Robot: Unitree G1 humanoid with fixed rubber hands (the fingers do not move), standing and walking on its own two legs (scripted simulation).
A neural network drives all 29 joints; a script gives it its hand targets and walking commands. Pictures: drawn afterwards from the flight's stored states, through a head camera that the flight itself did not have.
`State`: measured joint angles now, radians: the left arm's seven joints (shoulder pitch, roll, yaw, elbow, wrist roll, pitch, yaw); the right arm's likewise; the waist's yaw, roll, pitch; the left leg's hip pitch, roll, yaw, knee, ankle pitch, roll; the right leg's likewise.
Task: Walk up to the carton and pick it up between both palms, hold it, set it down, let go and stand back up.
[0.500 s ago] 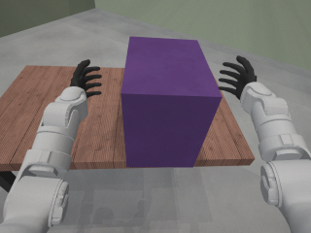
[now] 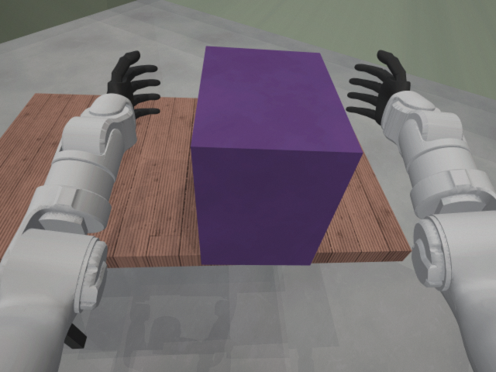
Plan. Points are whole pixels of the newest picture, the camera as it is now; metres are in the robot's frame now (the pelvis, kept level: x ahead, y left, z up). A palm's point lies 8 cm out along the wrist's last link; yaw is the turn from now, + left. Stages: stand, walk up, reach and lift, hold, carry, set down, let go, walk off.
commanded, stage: reach and lift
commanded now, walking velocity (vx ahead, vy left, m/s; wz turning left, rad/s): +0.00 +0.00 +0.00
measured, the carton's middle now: (260, 159) +0.50 -0.05 +0.08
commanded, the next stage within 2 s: none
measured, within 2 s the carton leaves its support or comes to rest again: neither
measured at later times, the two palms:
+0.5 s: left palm (139, 147) +0.48 +0.16 +0.13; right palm (360, 142) +0.46 -0.21 +0.16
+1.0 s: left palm (158, 161) +0.48 +0.14 +0.10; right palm (349, 160) +0.47 -0.20 +0.12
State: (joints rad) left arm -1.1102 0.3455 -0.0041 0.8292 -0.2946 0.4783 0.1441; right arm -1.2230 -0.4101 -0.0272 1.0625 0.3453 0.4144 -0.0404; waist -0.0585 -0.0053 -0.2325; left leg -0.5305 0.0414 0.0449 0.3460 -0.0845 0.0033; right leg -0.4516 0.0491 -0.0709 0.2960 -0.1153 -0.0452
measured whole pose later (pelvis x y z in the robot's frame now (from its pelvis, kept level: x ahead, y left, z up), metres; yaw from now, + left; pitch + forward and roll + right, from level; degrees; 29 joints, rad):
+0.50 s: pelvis +0.00 +0.00 -0.01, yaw -1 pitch +22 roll -1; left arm -1.10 0.27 -0.02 1.15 -0.26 0.12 0.14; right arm -1.17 -0.32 -0.06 1.23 0.26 0.16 -0.06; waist -0.04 0.01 -0.28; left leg -0.70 0.05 0.05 0.42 -0.10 0.01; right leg -0.62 0.05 -0.07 0.37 -0.13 -0.04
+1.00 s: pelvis +0.00 +0.01 -0.01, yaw -2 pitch +25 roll -2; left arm -1.10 0.18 0.06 1.23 -0.16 -0.04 0.16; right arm -1.13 -0.27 -0.13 1.24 0.18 0.02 -0.08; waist -0.03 0.02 -0.29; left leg -0.78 0.06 0.06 0.46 -0.11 0.01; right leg -0.71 0.06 -0.05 0.39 -0.13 -0.04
